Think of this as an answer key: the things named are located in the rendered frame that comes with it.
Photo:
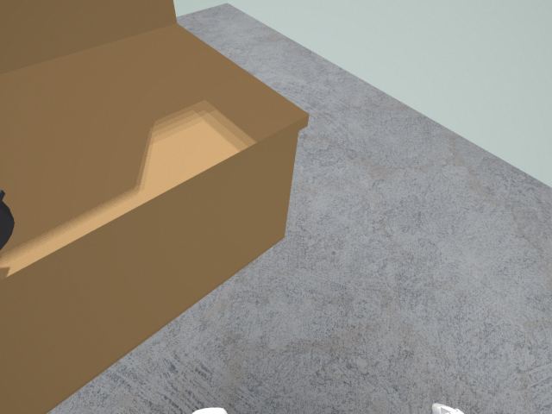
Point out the table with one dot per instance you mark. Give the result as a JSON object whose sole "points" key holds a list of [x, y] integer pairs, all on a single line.
{"points": [[142, 168]]}

